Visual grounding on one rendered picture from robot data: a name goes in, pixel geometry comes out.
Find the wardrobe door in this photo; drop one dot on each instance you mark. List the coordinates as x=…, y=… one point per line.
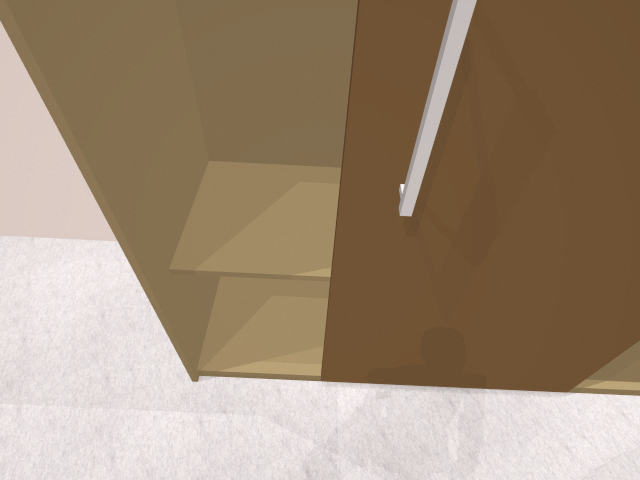
x=625, y=367
x=519, y=268

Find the handle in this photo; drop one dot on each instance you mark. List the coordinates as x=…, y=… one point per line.
x=454, y=36

